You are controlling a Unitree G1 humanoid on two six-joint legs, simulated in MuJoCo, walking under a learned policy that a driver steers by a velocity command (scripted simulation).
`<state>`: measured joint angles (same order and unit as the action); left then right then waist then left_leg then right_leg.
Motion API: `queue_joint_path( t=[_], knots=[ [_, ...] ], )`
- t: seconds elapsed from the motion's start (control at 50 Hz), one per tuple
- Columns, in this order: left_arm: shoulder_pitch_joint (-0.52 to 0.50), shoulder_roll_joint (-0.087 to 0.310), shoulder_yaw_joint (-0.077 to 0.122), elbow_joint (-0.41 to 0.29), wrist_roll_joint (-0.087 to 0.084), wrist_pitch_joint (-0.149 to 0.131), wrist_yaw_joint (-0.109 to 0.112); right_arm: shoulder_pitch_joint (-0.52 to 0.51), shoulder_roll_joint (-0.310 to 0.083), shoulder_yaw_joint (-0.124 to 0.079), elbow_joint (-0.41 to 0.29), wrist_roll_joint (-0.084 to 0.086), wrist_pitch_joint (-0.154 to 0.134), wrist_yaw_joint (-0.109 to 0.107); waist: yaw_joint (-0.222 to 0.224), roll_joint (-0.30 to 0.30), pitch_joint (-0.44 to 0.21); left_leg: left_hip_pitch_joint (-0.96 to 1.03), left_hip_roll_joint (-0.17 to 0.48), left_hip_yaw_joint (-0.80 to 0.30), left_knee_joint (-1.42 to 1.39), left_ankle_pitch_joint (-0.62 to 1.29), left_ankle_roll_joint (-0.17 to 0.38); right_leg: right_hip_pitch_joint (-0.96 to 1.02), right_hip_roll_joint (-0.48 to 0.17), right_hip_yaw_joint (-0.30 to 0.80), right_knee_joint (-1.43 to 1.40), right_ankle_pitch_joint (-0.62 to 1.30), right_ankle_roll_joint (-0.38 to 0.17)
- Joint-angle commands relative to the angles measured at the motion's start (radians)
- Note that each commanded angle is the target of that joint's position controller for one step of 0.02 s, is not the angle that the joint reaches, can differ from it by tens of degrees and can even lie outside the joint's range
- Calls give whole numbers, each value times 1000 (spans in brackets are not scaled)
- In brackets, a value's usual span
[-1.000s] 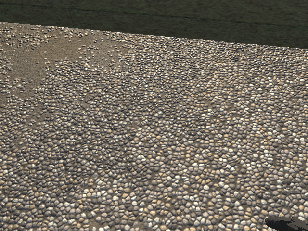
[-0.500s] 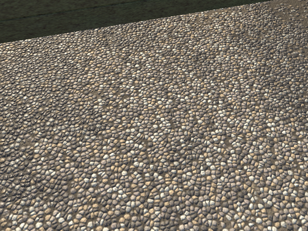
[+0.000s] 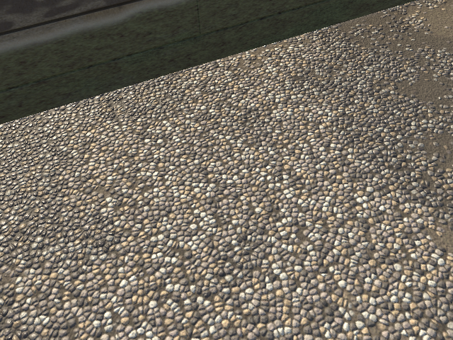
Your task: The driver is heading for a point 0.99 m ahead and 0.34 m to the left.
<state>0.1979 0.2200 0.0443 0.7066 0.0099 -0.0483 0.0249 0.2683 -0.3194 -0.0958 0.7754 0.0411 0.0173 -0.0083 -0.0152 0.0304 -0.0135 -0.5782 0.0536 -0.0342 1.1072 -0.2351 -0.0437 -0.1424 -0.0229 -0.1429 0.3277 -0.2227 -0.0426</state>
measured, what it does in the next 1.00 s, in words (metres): walks ahead, turning left: left foot, then right foot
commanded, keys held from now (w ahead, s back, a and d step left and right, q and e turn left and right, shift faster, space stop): w+q+shift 0.62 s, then w+e+shift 0.38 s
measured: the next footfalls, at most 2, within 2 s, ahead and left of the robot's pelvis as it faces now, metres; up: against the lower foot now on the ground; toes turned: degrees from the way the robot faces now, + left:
left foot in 0.40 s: +0.31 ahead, +0.23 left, +0.00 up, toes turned +26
right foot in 0.88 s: +0.77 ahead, +0.40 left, +0.00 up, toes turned +32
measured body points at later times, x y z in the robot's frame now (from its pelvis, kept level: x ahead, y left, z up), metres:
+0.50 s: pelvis +0.25 +0.16 -0.04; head +0.27 +0.18 +0.40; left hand +0.22 +0.44 -0.17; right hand +0.46 -0.07 -0.15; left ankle +0.27 +0.21 -0.75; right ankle +0.14 -0.08 -0.62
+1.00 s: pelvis +0.67 +0.38 -0.03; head +0.68 +0.40 +0.42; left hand +0.54 +0.65 -0.16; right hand +0.91 +0.22 -0.13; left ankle +0.48 +0.39 -0.61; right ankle +0.74 +0.38 -0.75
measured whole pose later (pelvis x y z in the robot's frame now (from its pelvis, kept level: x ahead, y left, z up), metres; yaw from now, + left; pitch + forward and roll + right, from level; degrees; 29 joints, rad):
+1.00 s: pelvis +0.67 +0.38 -0.03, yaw +29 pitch -1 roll -2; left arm 0.36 0.32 0.07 0.87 0.01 -0.04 -0.02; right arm 0.22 -0.28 0.00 0.79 -0.06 -0.10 0.01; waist 0.05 0.01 0.04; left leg -0.32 -0.07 -0.06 1.38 -0.26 0.05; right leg -0.34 0.17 -0.04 0.52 -0.18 -0.15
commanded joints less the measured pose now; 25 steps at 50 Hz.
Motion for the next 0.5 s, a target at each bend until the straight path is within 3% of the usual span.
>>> queue_joint_path(
  t=[0.02,0.06,0.08,0.12,0.16,0.28,0.3,0.34,0.36,0.38,0.4,0.42,0.44,0.46,0.48,0.5],
  knots=[
    [46,163,58,-15,-1,-44,13,-84,-82,-28,-92,-2,-36,2,46,-145,52,-345,58,-77,22,74,13,228,-329,252,-252,-324,-103],
    [52,162,61,-3,0,-51,13,-78,-65,-26,-98,-4,-35,9,37,-132,70,-362,75,-64,35,103,3,207,-329,194,-260,-294,-100],
    [102,170,53,26,40,-40,-6,-75,-48,-19,-72,-125,5,56,32,-46,84,-311,35,13,43,86,2,141,-304,123,-256,-296,-80],
    [121,173,58,37,43,-43,-14,-115,-28,-13,-95,-94,23,95,37,-118,117,-325,56,21,34,131,19,101,-301,72,-250,-291,-67],
    [126,178,60,47,40,-50,-12,-147,-33,-10,-109,-77,24,107,28,-131,143,-344,76,22,1,166,40,107,-323,39,-261,-303,-59],
    [184,199,65,99,46,-49,-2,-278,-26,16,-152,-71,15,119,51,-118,212,-305,99,132,-210,73,155,258,-339,-121,-275,-157,-50],
    [190,205,65,109,47,-43,-4,-284,-22,21,-156,-69,14,116,47,-115,213,-268,85,162,-247,34,181,281,-331,-158,-245,-32,-46],
    [179,247,70,118,39,-26,-7,-207,-39,16,-141,-55,13,94,-8,-127,130,-51,-17,260,-284,-86,240,294,-309,-231,-58,617,-32],
    [170,282,75,118,35,-12,-12,-79,-61,4,-113,-41,8,78,-78,-135,45,114,-93,287,-275,-157,262,280,-314,-239,140,921,-37],
    [139,316,81,102,16,1,-23,105,-98,-18,-64,-35,-6,63,-172,-112,-60,369,-154,276,-328,-145,284,178,-313,-228,416,1022,-37],
    [115,292,69,84,14,1,-36,313,-170,-53,14,-48,-12,43,-257,-29,-154,693,-163,140,-425,-201,297,-64,-264,-205,779,773,1],
    [102,111,30,-14,6,-20,-52,182,-310,-79,2,-47,3,33,-105,345,-127,862,84,-488,-726,-556,392,-563,-16,-103,1146,-231,81],
    [-11,158,22,-85,33,-44,-51,172,-330,-82,-54,-49,-1,40,-122,152,-195,877,182,-807,-883,-536,431,-688,23,152,1244,-218,94],
    [-97,181,21,-105,32,-57,-48,177,-297,-71,-31,-61,-4,33,-126,39,-108,830,198,-721,-883,-429,400,-744,-33,186,1223,-153,76],
    [-38,164,12,-80,28,-68,-41,184,-247,-58,-12,-64,-17,22,-68,-20,-15,679,187,-638,-870,-306,379,-696,-80,186,1135,-98,63],
    [-27,157,6,-73,43,-62,-38,137,-206,-45,-18,-63,-33,15,-27,-58,8,559,130,-528,-851,-244,351,-620,-118,201,1053,-86,60]
  ],
)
